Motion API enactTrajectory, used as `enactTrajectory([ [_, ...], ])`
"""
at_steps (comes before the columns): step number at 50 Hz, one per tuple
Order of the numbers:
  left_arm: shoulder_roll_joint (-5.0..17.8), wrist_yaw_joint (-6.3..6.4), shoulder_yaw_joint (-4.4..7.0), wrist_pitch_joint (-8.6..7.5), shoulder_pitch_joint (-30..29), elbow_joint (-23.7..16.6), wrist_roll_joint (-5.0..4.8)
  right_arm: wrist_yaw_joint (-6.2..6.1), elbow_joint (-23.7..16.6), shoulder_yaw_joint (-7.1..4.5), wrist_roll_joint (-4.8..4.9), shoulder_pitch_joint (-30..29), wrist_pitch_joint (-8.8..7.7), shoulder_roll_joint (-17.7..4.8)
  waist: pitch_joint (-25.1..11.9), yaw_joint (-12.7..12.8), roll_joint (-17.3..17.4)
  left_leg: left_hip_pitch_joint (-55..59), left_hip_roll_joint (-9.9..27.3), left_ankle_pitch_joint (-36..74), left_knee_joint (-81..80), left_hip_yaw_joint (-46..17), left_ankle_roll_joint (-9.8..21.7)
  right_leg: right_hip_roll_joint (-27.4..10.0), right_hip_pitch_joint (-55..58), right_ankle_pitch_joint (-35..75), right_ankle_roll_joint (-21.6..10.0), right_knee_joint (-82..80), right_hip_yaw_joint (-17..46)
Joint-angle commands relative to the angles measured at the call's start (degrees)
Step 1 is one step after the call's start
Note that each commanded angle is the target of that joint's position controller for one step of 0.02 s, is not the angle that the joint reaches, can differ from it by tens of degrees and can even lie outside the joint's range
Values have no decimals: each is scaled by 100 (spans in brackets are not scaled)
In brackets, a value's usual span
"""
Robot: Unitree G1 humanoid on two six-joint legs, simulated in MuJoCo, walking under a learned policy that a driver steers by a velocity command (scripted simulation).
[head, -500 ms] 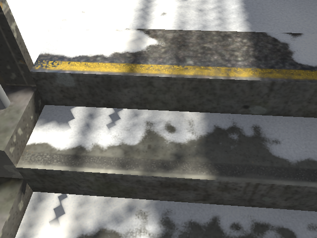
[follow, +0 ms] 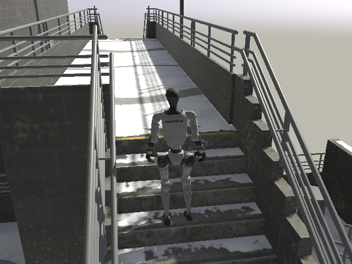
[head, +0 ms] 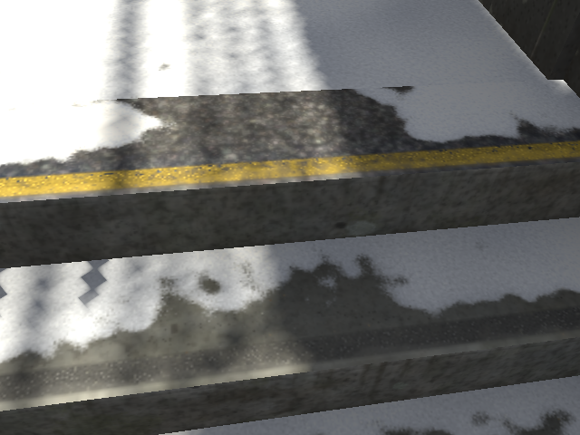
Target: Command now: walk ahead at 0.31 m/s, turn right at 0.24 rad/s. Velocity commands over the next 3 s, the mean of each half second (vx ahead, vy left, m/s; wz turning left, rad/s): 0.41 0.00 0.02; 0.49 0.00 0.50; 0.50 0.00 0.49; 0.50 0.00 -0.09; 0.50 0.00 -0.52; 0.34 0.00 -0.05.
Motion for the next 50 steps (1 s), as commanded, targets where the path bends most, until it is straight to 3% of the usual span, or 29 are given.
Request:
enactTrajectory([
  [1,442,-78,139,-165,-192,-328,144,57,-182,-305,45,-34,-235,-882,671,114,727,1265,1787,-2539,-2599,-3173,887,-128,-2777,491,178,2899,94],
  [4,-360,-161,-168,-203,-735,-374,190,123,600,-147,1,849,-491,-281,516,-41,629,1610,1413,-1295,-2115,-2170,869,-205,-3843,926,-176,5048,-232],
  [6,-662,-106,-358,-212,-1405,-644,179,200,1056,-170,19,1500,-630,-333,769,-218,631,1989,1574,-1342,-2166,-2180,882,-250,-5188,626,-379,6282,-250],
  [11,-793,-39,-608,-92,-2681,-1418,65,207,1487,-78,-39,1528,-759,-374,1311,-26,902,1287,1627,-1076,-3076,-1713,875,-727,-6155,-189,-405,6485,-860],
  [14,-796,-80,-723,-85,-3041,-1803,-6,52,1831,-34,115,1862,-619,-173,1263,-65,973,1115,1318,474,-3658,-1174,826,-1235,-5445,-179,-413,4661,-1237],
  [16,-846,-211,-755,-23,-3020,-1773,-92,-69,1774,-84,234,2012,-520,-303,886,-252,768,990,1295,2445,-4485,-835,1060,-1236,-3358,-8,-603,2564,-1660],
  [17,-879,-228,-716,-35,-2613,-1440,-137,-21,1574,-43,201,1666,-512,-314,311,-130,564,716,1092,4804,-3978,-370,1024,-853,-1683,-15,-732,1792,-2158],
  [19,-655,-95,-479,50,-988,-914,-213,25,1419,-246,202,1722,-663,-1126,-1256,566,1253,1401,1556,9933,-2047,-469,943,-117,519,-372,-795,1419,-2101],
  [20,-338,-18,-354,58,-256,-819,-196,131,1376,-384,321,1585,-787,-1534,-1769,988,1689,1924,1601,10445,-840,-581,747,-62,1137,-384,-823,407,-1659],
  [21,120,34,-184,49,125,-721,-71,263,1247,-413,343,1266,-946,-1438,-2127,1275,1683,1572,1412,9377,594,-698,561,-376,1916,-609,-937,-292,-810],
  [22,654,54,22,-31,495,-401,129,402,803,-325,444,1184,-1008,-798,-2302,1152,352,-754,547,6636,2755,-800,261,-2083,3007,-2002,-1429,-1677,2274],
  [23,1068,57,174,117,258,-449,72,522,586,-444,115,506,-999,-779,-2527,1268,-687,-1327,-397,1615,5785,-1090,128,-2648,2377,-3495,-1483,-4216,4683],
  [24,965,-8,158,20,-535,-336,-7,458,181,-431,-23,475,-906,-210,-1991,636,-517,-2236,-125,1708,7480,-1797,60,-2960,1863,-3601,-1213,-4639,4545],
  [25,579,-40,67,-135,-872,-27,-133,425,-82,-342,-121,241,-804,-27,-1137,199,-125,-2679,192,2076,7964,-1180,131,-2866,1222,-3227,-1149,-4349,3643],
  [26,198,-19,-13,-267,-714,418,-148,336,-177,-278,-185,-43,-706,105,-126,138,350,-3275,260,1921,8255,-968,242,-2801,527,-2423,-1078,-3937,2492],
  [28,-554,-34,-243,-431,-438,1148,116,277,-161,-62,-51,205,-481,529,432,-372,571,-3698,197,1714,8521,-1184,445,-2462,4,-896,-673,-3825,989],
  [30,-678,-100,-291,-596,-3,1553,82,254,-125,74,49,203,-285,842,720,-502,328,-4507,195,1610,8533,-1407,523,-2299,268,-35,-315,-3998,-102],
  [33,-449,-97,-310,-798,175,1669,114,127,-66,-12,63,-354,-113,556,726,-338,247,-4851,-170,1789,8895,-943,443,-2392,326,623,-478,-4373,-909],
  [34,29,-142,-264,-865,280,1716,92,46,-603,87,64,-1195,-35,668,931,-245,123,-5446,-219,893,9526,-751,451,-2475,541,1141,-515,-4898,-952],
  [37,260,-193,-211,-925,785,1958,87,-119,-1005,119,-7,-1851,28,517,1002,-235,314,-6561,-97,-101,9553,-899,658,-2324,1770,561,-370,-5237,-1280],
  [39,79,-112,-266,-859,1153,2065,57,-34,-1217,199,-11,-2310,48,494,970,-196,572,-6288,76,100,7977,-441,620,-1889,1922,550,-157,-5390,-1804],
  [41,346,86,-226,-807,1611,2119,-22,177,-1369,257,29,-2637,148,400,663,73,20,-5641,375,-43,6659,467,595,-1995,2308,1366,-513,-6245,-1999],
  [43,255,243,-302,-681,1177,1837,-216,308,-1164,225,92,-2465,192,294,420,39,31,-3846,297,-476,4875,1099,709,-1704,2300,4401,-562,-6183,-2627],
  [45,1198,362,-105,-618,1369,1604,-366,199,-887,246,184,-1538,246,408,-715,-375,-605,-1914,-382,-784,4045,1495,688,-2257,2988,10477,-721,-4599,-2531],
  [46,1443,271,-20,-583,1165,1415,-407,133,-639,124,113,-604,235,115,-1334,-690,-977,-1355,-597,-1156,3597,1237,814,-2426,3635,11476,-732,-3345,-2427],
  [47,1568,85,38,-566,967,1167,-480,123,-446,-19,95,9,163,-270,-1847,-825,-1076,-428,-862,-1141,2452,840,918,-2370,3691,10871,-683,-1993,-2335],
  [48,1359,-51,29,-689,889,758,-344,121,-444,-234,121,40,130,-828,-2025,-788,-744,751,-495,-1480,1631,-965,1173,-2087,2110,8339,-397,-410,-2026],
  [49,772,-328,-12,-791,195,118,-166,113,-479,-504,143,-241,249,-1484,-1976,-677,968,1336,727,-3006,-676,-4712,1891,-539,-314,1630,109,2387,-1554],
  [50,426,-415,-7,-865,-199,-225,80,92,-707,-638,-25,-778,318,-1697,-2306,-501,512,1385,1185,-3989,-2034,-6520,1691,-386,-1168,1608,128,4825,29],
])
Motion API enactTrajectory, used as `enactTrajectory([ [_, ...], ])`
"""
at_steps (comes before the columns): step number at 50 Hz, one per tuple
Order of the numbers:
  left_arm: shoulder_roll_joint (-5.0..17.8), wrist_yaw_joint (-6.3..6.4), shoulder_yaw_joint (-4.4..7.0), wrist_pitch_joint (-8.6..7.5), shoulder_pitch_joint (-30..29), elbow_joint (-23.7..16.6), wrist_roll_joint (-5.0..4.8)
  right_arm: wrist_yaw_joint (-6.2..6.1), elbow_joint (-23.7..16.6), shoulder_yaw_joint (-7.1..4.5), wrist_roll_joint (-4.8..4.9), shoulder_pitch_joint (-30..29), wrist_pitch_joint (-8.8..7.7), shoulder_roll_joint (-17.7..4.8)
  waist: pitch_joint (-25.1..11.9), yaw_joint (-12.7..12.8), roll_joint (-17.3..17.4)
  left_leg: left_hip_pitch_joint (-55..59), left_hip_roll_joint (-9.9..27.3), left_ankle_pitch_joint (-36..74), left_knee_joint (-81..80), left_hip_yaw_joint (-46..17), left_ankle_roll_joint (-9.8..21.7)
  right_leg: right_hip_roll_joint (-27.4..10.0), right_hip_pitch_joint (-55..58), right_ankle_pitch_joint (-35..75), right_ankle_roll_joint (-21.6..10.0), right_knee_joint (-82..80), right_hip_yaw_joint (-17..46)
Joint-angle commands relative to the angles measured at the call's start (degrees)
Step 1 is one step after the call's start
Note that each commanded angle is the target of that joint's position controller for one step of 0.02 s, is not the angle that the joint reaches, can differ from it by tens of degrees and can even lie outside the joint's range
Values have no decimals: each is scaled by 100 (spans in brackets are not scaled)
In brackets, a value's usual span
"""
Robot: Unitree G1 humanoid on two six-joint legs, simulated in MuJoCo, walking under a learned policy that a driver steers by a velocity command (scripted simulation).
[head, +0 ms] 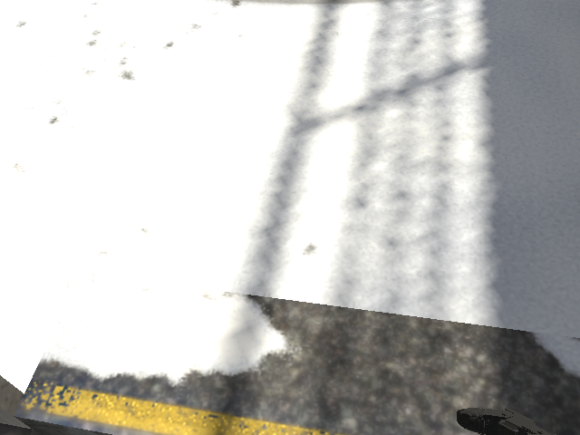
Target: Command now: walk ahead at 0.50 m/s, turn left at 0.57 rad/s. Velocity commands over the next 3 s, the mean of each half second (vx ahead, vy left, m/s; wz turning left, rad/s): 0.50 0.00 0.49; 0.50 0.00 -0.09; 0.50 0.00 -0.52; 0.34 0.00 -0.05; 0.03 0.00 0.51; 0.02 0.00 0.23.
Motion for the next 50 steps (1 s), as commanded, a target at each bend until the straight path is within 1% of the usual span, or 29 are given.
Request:
enactTrajectory([
  [1,369,-228,185,-335,-1347,-1934,336,-22,-170,-670,-88,421,-75,-1518,-2221,-365,-168,3951,1605,-2568,-5750,-6863,618,973,-3652,538,-35,6484,1609],
  [3,-170,-9,-89,-306,-1636,-2212,367,-39,646,-496,-78,1034,-390,-753,-376,-119,-884,2773,1315,-767,-5050,-5208,424,800,-4754,384,-258,6847,1395],
  [4,-385,42,-219,-222,-1552,-2248,366,-62,887,-378,-200,1193,-467,-403,-65,80,-871,2438,1009,103,-4819,-4429,376,846,-4958,232,-314,7005,1362],
  [5,-581,101,-325,-90,-1400,-2269,408,-24,1043,-377,-197,1338,-514,-402,-17,235,-722,2505,857,1149,-4762,-3761,200,764,-5214,244,-353,7005,1396],
  [7,-396,122,-356,99,-1421,-2267,399,37,1183,-326,-148,1678,-629,-433,8,235,-557,2708,849,1921,-4668,-3232,102,680,-5740,-88,-283,6800,1249],
  [11,-794,189,-549,247,-2818,-2658,392,113,1538,-249,-178,2488,-888,-610,-23,-186,95,3305,1064,1715,-5114,-3486,18,701,-7375,-885,-444,8310,751],
  [14,-1044,205,-721,327,-4094,-3249,419,45,1709,-242,-159,2986,-840,-571,224,-456,67,3271,805,1612,-5654,-3435,-132,660,-7535,-1329,-451,7073,331],
  [16,-911,55,-728,424,-4508,-3415,308,-215,1633,-291,-7,3076,-687,-624,47,-693,176,3255,1018,2588,-6888,-3447,282,584,-6163,-1313,-387,5156,53],
  [18,-773,-43,-639,468,-4006,-3239,230,-286,1501,-365,87,3116,-699,-742,-356,-497,231,4061,1240,5199,-6867,-2905,213,585,-4841,-1542,-539,3700,-70],
  [20,-690,-41,-513,501,-3034,-2655,63,-264,1197,-437,95,2676,-670,-1008,-1317,-12,254,4114,1183,9372,-5884,-2176,31,1261,-2554,-1866,-711,2506,-425],
  [21,-322,39,-323,509,-2349,-2543,-138,-231,1069,-546,92,2571,-753,-1342,-1628,384,834,4459,1514,10885,-5092,-2431,32,1338,-1908,-2170,-748,2056,-149],
  [22,148,96,-156,527,-1896,-2458,-175,-124,1079,-619,116,2555,-915,-1565,-1820,724,959,4823,1736,11492,-4165,-2449,27,1472,-1519,-2672,-846,1354,165],
  [23,610,162,49,488,-1140,-2268,-40,2,1003,-638,91,2261,-1083,-1523,-2081,1207,600,4378,1567,10688,-2623,-2271,-121,1171,-566,-3068,-1109,604,1016],
  [24,1107,151,217,415,-494,-1880,222,207,763,-553,249,2196,-1170,-903,-2438,1151,-1034,2586,545,6463,-371,-2159,-378,-108,573,-4103,-1790,-1014,3884],
  [25,1304,157,334,569,-793,-1736,111,387,601,-647,-17,2115,-1241,-930,-2462,986,-2347,1382,-598,1881,2578,-1973,-612,-621,345,-4004,-2532,-3349,7003],
  [27,390,114,128,351,-1676,-1373,-50,298,117,-334,-278,1626,-1091,-135,-747,122,-552,-156,-68,1923,4370,-2168,-470,-724,-959,-4975,-2069,-3216,6024],
  [29,-288,144,-60,104,-1413,-662,262,97,-189,-80,-210,1211,-827,235,91,-285,436,-447,107,1622,4173,-2409,-300,-506,-1942,-2756,-1446,-2886,4100],
  [31,-239,72,-29,-75,-1187,-209,275,10,-199,46,-134,1456,-531,412,233,-607,72,-619,206,1162,3882,-2447,-331,-290,-2016,-1453,-1120,-3099,2859],
  [34,308,96,19,-177,-1587,-383,81,86,-380,-124,-117,1079,-479,-475,415,-789,-138,562,719,2034,472,-1936,-680,75,-2476,-212,-1101,-4104,1711],
  [36,817,106,131,-289,-1231,-363,-12,224,-214,-145,-146,1028,-512,-578,-26,-590,-88,1370,951,2739,-1018,-1220,-802,480,-1940,753,-1130,-4299,1098],
  [38,1043,160,233,-317,-576,-335,-1,356,-383,-2,-42,192,-614,-150,-139,-32,-226,2078,838,2719,-2534,-880,-824,405,-1260,1121,-1068,-4607,1186],
  [40,1146,133,276,-182,-134,-327,71,375,-450,-22,0,-290,-618,-133,-121,277,-370,1799,592,2452,-3371,-713,-875,261,78,1530,-1048,-4527,1330],
  [42,1220,89,289,-138,80,-368,136,315,-425,-100,-34,-270,-688,-366,-244,302,-609,1978,348,2332,-3996,-702,-801,215,960,3133,-903,-3869,1349],
  [44,1304,89,295,-92,106,-382,67,194,-221,-230,-106,534,-804,-627,-844,-137,-923,3337,92,2068,-4630,-745,-683,233,1030,3997,-730,-2596,1304],
  [45,1325,103,321,-88,14,-460,-22,124,-51,-314,-235,1221,-884,-846,-1212,-467,-821,4487,414,2356,-4743,-1032,-558,302,357,3181,-683,-1719,1242],
  [46,1005,97,229,-90,-96,-779,-9,17,-74,-423,-405,2025,-917,-1300,-1885,-829,-315,5712,1752,1490,-4651,-2306,-306,466,-707,1193,-636,-334,1178],
  [47,422,96,95,-71,354,-1090,-192,-9,-105,-477,-530,2032,-913,-1700,-2492,-473,1009,7292,3375,2159,-4648,-4687,493,1172,-2767,-2391,-425,1481,877],
  [48,872,155,199,-28,64,-1030,-61,-25,-156,-454,-322,1940,-864,-1304,-2289,-663,224,6598,3204,1658,-5068,-5052,652,1017,-3251,-1977,-405,2100,1168],
  [50,836,80,221,-9,-713,-1232,34,24,-8,-272,-180,1453,-916,-730,-1074,-412,-49,5218,2538,1816,-5458,-3431,165,719,-3221,-1184,-338,1763,1341],
])
Over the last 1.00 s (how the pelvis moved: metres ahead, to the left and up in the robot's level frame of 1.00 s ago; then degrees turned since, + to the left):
0.51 0.02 0.23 19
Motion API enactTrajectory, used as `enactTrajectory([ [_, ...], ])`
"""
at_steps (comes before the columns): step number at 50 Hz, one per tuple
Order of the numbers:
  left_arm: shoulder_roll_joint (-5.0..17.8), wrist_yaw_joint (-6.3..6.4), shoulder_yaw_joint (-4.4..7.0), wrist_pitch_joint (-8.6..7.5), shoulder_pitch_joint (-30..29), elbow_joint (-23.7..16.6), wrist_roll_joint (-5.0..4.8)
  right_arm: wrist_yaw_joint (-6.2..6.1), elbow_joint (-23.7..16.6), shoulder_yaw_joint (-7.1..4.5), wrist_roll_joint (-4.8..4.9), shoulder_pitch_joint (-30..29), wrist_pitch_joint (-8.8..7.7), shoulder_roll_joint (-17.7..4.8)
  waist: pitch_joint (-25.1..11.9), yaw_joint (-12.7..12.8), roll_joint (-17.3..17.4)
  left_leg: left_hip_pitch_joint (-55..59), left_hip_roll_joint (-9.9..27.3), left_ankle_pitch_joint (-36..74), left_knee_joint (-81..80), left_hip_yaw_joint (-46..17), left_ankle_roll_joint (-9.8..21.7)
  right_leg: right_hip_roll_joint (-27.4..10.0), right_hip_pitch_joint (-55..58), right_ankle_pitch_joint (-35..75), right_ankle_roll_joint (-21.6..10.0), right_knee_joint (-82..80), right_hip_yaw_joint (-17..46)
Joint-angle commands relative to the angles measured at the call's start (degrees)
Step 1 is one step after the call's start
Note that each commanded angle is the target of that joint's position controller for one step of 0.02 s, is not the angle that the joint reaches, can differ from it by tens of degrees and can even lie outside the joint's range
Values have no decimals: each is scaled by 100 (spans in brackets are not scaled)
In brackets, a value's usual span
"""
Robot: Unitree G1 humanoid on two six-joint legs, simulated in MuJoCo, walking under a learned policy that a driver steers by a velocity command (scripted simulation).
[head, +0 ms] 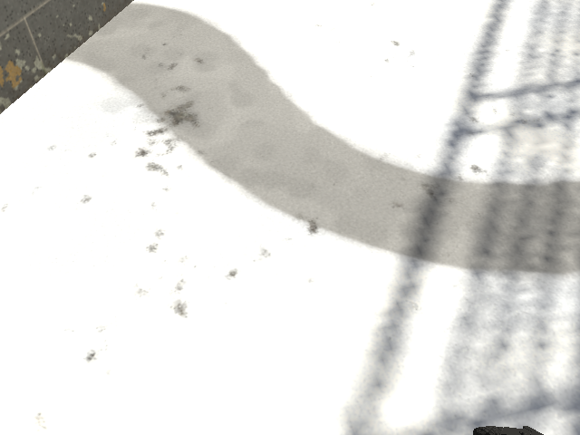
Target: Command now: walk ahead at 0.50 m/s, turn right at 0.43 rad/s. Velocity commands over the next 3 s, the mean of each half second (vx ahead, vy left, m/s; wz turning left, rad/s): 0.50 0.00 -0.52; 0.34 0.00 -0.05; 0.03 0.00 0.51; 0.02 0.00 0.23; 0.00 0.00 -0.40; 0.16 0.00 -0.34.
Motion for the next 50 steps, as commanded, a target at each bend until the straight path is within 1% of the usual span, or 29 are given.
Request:
enactTrajectory([
  [1,384,-68,68,-37,-711,-817,109,-52,-11,-183,93,990,-112,-476,-514,-541,331,2362,1886,570,-1594,-2136,861,-414,-2303,512,59,840,333],
  [4,254,-173,81,234,-579,-799,252,-89,203,-204,171,1084,-135,-536,-185,-265,553,1900,1653,1225,-1909,-1302,728,-500,-2284,499,228,684,249],
  [6,215,-233,71,247,-1043,-1008,265,-106,347,-222,220,1154,-185,-687,221,-241,605,1685,1684,1174,-2254,-987,739,-565,-2670,833,291,385,266],
  [8,252,-288,42,289,-1386,-1122,309,-92,482,-217,185,1198,-175,-746,352,-250,567,1582,1559,1376,-2388,-455,676,-690,-2659,1479,330,-93,197],
  [11,127,-409,-29,359,-1764,-1168,192,-48,537,-278,138,1062,-158,-870,411,-331,707,1370,1216,1475,-2421,369,447,-619,-1788,2169,228,-1485,-210],
  [14,216,-474,-35,338,-2286,-1439,252,-132,760,-305,226,1342,-129,-1087,668,-432,352,1735,1540,1957,-2394,475,301,-536,-1503,2271,-49,-2246,-520],
  [17,455,-403,67,342,-1928,-1417,293,-157,873,-398,237,1429,15,-1480,356,-289,536,2575,1572,4178,-1200,853,221,-42,-1048,1417,-396,-2544,-911],
  [18,541,-366,117,327,-1356,-1292,297,-164,863,-428,177,1446,119,-1586,-54,-6,535,2632,1511,4780,-104,1009,191,262,-359,1015,-544,-2725,-973],
  [19,773,-294,226,291,-327,-982,352,-176,808,-404,147,1504,194,-1535,-668,387,320,2084,1327,4243,1385,1106,65,410,970,968,-724,-2972,-789],
  [20,1343,-173,388,249,199,-998,394,-152,535,-273,170,1784,208,-1026,-1377,414,-533,507,1044,1804,3260,1105,-163,-912,2522,302,-1098,-3059,1054],
  [21,1793,-113,480,296,-213,-1135,176,-99,146,-252,167,1683,162,-861,-1882,66,-1532,-1330,-120,-1921,4923,287,-422,-1987,3427,742,-1842,-4211,4295],
  [22,1702,-64,496,364,-183,-1212,143,-57,-6,-274,161,1161,118,-1023,-1647,281,-825,-2032,124,-1466,5257,-547,-396,-1952,3468,1042,-1764,-4618,4198],
  [23,1389,-1,404,342,-333,-1121,105,-32,-31,-219,194,842,67,-1023,-979,196,-414,-2201,381,-1000,5191,-534,-364,-1855,2812,1537,-1664,-4442,3271],
  [24,1091,13,305,319,-498,-1071,89,-44,9,-180,160,875,38,-936,-523,-76,22,-1875,614,-693,4567,-539,-360,-1576,1937,2165,-1395,-4445,2635],
  [25,943,-2,242,299,-637,-1018,34,-32,-19,-161,96,836,113,-893,-355,-312,104,-1521,725,-715,4183,-596,-402,-1269,1357,2291,-1233,-4503,2270],
  [26,795,-3,192,265,-873,-1090,108,-22,117,-152,40,1099,220,-913,-387,-455,-18,-1140,789,-716,3988,-580,-420,-1115,935,2492,-1149,-4646,1900],
  [28,737,-61,137,145,-810,-1043,119,4,195,-108,-36,1211,385,-833,-333,-527,-50,-956,799,-700,3564,-492,-441,-920,542,2993,-1244,-4772,1564],
  [31,887,-69,169,103,-420,-822,102,62,144,-69,14,685,454,-760,96,-368,-36,-1177,816,66,2677,-377,-470,-847,402,2783,-1109,-5151,1370],
  [32,915,-77,172,108,-237,-695,31,52,80,-48,33,384,472,-737,257,-315,-32,-1314,843,366,2377,-391,-482,-867,503,2611,-997,-5269,1355],
  [34,855,-95,148,72,-150,-637,51,95,141,-46,77,155,453,-782,336,-150,-230,-1453,847,1000,1679,-384,-407,-852,917,2676,-778,-5343,1145],
  [37,875,-95,119,20,141,-490,55,150,32,-52,140,-477,438,-760,406,102,-140,-1591,751,1389,1075,-269,-283,-934,1537,2944,-621,-5337,914],
  [39,796,-37,58,36,183,-383,95,180,26,-11,147,-594,397,-638,545,110,-78,-1405,569,1360,641,-102,-190,-896,1743,4482,-526,-5020,515],
  [42,787,62,-4,55,121,-258,159,201,150,-4,141,-325,295,-620,374,12,-296,-538,117,1174,227,29,28,-872,1824,5897,-272,-4461,201],
  [44,960,185,43,69,-87,-253,157,184,475,-122,123,610,227,-935,54,-342,-495,255,-302,890,-95,65,231,-781,2046,6709,-86,-3525,136],
  [45,1077,220,72,82,-261,-282,101,147,675,-171,100,1287,155,-1034,-153,-713,-345,968,-348,1499,-771,36,330,-627,1921,6448,7,-2544,-40],
  [46,1089,231,65,49,-284,-427,55,92,803,-250,75,1834,88,-1350,-617,-896,24,2159,313,3605,-746,-627,522,-303,1125,4669,127,-1224,-201],
  [47,445,229,-60,69,553,-534,-93,78,675,-389,35,1798,146,-1898,-1463,-435,1630,4036,2324,7825,218,-2645,1666,585,-819,-905,467,1319,-545],
  [48,751,225,-40,173,428,-465,38,49,606,-349,407,1907,237,-1569,-2374,-602,939,4290,2478,8719,-50,-3244,2109,629,-1197,-1308,513,1960,113],
  [50,786,172,-69,284,-395,-598,162,-43,400,-276,438,1056,389,-1199,-1224,-476,270,2973,1806,6298,-708,-2438,1717,140,-1511,-479,537,1785,312],
])
Over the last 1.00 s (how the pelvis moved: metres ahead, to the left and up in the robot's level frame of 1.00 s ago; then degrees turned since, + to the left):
0.63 0.07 0.30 9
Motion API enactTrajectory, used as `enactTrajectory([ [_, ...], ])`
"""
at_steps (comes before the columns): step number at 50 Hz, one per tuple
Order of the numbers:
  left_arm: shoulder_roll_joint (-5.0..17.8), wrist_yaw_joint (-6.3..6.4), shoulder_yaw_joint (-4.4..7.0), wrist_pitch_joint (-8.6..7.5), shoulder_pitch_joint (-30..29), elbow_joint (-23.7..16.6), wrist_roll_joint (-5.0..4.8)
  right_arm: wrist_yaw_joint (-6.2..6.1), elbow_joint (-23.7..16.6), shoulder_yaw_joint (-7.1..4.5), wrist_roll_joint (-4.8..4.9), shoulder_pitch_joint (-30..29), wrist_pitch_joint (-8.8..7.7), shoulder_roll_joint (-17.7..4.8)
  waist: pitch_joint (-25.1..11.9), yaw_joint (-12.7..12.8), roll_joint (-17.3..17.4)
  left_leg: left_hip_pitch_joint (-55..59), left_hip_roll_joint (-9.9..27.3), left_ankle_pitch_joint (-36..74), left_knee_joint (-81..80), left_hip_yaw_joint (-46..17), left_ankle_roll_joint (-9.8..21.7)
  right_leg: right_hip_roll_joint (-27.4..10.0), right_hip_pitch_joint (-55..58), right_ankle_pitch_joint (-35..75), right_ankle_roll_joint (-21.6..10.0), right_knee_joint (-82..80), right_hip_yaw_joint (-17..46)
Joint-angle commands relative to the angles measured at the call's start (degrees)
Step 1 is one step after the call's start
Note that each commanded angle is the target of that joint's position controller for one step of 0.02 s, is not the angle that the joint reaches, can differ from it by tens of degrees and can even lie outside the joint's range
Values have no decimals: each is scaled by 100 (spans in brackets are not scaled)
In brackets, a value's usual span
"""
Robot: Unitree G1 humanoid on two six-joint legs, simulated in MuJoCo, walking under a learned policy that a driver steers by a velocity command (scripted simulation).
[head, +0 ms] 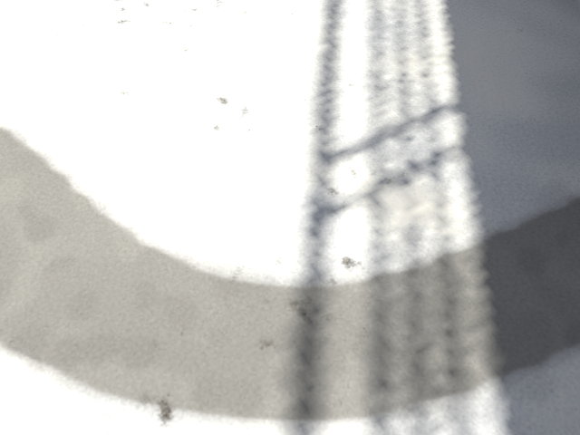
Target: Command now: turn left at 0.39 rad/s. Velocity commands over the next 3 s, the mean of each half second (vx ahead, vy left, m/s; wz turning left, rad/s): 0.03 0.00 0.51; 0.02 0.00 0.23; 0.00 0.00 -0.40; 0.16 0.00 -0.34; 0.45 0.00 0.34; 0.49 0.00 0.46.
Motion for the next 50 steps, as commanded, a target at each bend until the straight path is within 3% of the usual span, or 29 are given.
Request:
enactTrajectory([
  [1,609,-20,101,109,75,-456,126,-140,-260,-218,108,598,160,-673,-1394,-172,117,2536,1795,4808,-702,-2036,1255,-457,-1695,275,182,1079,398],
  [2,590,-31,99,251,130,-475,171,-154,-249,-203,81,548,226,-637,-1189,-49,160,1970,1584,4318,-847,-1873,1113,-510,-1457,397,212,797,384],
  [4,464,-25,71,474,304,-444,157,-110,-272,-240,-20,491,306,-767,-1143,77,289,1310,1371,4027,-936,-1708,991,-394,-1072,454,249,551,289],
  [7,433,14,75,637,160,-502,111,-92,-364,-316,-78,331,410,-960,-1227,103,480,883,1231,2994,-1047,-1769,864,-342,-984,611,263,251,276],
  [10,501,-58,93,671,-55,-577,203,-96,-474,-382,-77,206,532,-991,-1198,40,845,470,836,-1936,-1767,-2250,612,-472,-867,904,276,-540,190],
  [11,550,-95,105,653,-123,-606,220,-96,-482,-422,-77,218,570,-1056,-1096,1,1064,433,838,-2738,-2002,-2501,590,-443,-831,787,308,-803,111],
  [13,585,-118,100,561,-193,-626,163,-91,-447,-502,-106,319,615,-1135,-945,-86,1095,416,942,-3301,-2192,-2791,548,-385,-615,516,280,-1373,21],
  [17,406,21,40,361,179,-510,-16,-57,-413,-555,-101,247,680,-995,-631,-35,1074,293,828,-2882,-2037,-2841,264,-52,300,191,-134,-3090,-53],
  [18,398,79,44,311,535,-417,-19,-52,-443,-553,-57,106,692,-942,-533,156,1104,76,675,-2850,-1991,-2799,61,6,782,444,-290,-3931,-67],
  [19,537,162,82,261,923,-303,33,-64,-533,-533,-4,-87,671,-836,-310,348,962,-275,307,-2846,-1697,-2510,-331,-185,1235,653,-434,-5051,82],
  [20,1004,255,189,234,636,-393,32,-98,-440,-461,80,495,657,-422,-469,-60,-491,-513,-194,-2890,96,-1771,-488,-1649,1321,-514,-586,-5768,1692],
  [21,1489,226,279,238,-291,-768,144,-118,-542,-506,-20,323,571,-536,3,-151,-1203,-1479,-807,-2524,1408,-717,-600,-2932,500,-883,-1089,-6201,3271],
  [22,1183,183,234,235,-399,-722,173,-95,-531,-606,-201,-8,542,-1013,175,-193,-391,-1172,-231,-2041,2189,-962,-617,-2756,-122,-460,-1226,-6084,2760],
  [24,740,112,111,146,-806,-781,142,21,-319,-595,-218,512,571,-927,-114,-582,-427,-609,-228,-1461,3198,-819,-608,-2016,-209,946,-938,-5675,1512],
  [26,641,111,88,128,-820,-898,121,86,-197,-562,-207,695,648,-893,-281,-481,-642,-719,-119,-1363,3818,-559,-673,-1720,156,1805,-893,-5436,811],
  [30,783,65,160,120,314,-544,92,106,-439,-381,-156,60,672,-571,-417,96,-686,-1077,-71,-1695,2854,-545,-818,-1870,1556,4280,-1102,-4819,607],
  [36,976,-59,225,213,329,-376,93,19,-505,-219,-4,-127,673,-444,-624,213,-1173,355,-87,-2158,945,97,-628,-1895,1407,5326,-1104,-4212,325],
  [38,968,-71,224,255,220,-286,28,-46,-415,-174,-2,118,605,-378,-617,-14,-1039,1002,-76,-1336,-301,153,-487,-1834,1209,5205,-943,-3898,301],
  [39,923,-63,208,256,184,-247,-6,-90,-337,-154,-58,296,529,-411,-656,-174,-797,1705,105,-273,-1240,-77,-411,-1785,833,4770,-698,-3721,243],
  [40,667,-69,130,220,287,-296,0,-139,-288,-193,-160,508,446,-709,-1019,-191,-203,2733,863,272,-1445,-952,-313,-1617,224,3668,-385,-3336,85],
  [41,53,-105,-47,179,459,-513,-18,-186,-361,-251,-145,434,398,-1207,-1109,33,1260,3226,2260,3075,-1049,-2333,280,-935,-658,846,-45,-2857,-408],
  [42,308,-35,-12,296,66,-412,-14,-229,-194,-163,-24,662,365,-792,-1114,-374,1135,2700,2375,3155,-923,-2215,925,-860,-447,-392,-34,-2631,-131],
  [43,439,-40,32,356,-85,-424,-2,-238,-161,-82,-50,530,334,-627,-763,-292,1001,2530,2193,2769,-1052,-2058,970,-807,-597,-452,-35,-2389,-31],
  [45,460,-82,68,400,-154,-289,15,-287,-132,20,-90,111,333,-466,-447,-100,958,2181,1710,2304,-1214,-1570,590,-820,-493,83,11,-2524,68],
  [46,421,-110,56,416,77,-139,32,-321,-99,44,-79,1,319,-423,-516,9,1004,2060,1532,2405,-1217,-1221,448,-814,-169,366,50,-2668,68],
  [48,311,-130,21,412,256,73,21,-331,-26,44,-95,-35,302,-456,-634,25,938,1948,1351,2513,-1085,-807,339,-663,222,643,96,-2825,-59],
  [50,388,-126,51,416,33,26,0,-354,33,-33,-75,-11,330,-662,-568,-64,931,1846,1425,2204,-967,-751,398,-585,174,708,87,-2812,-130],
])
Over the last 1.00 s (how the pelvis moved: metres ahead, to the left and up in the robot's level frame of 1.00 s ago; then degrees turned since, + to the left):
0.54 -0.14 -0.01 -16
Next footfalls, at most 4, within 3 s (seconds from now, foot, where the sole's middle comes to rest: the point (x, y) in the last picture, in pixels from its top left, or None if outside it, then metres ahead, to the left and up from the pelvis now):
0.40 right None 0.08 -0.11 -0.76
0.80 left None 0.02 0.09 -0.76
1.14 right None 0.10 -0.10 -0.76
1.52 left None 0.05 0.10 -0.76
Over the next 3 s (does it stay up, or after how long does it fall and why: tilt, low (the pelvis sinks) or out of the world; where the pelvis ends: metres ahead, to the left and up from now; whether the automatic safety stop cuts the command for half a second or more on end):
stays up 0.61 0.06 0.00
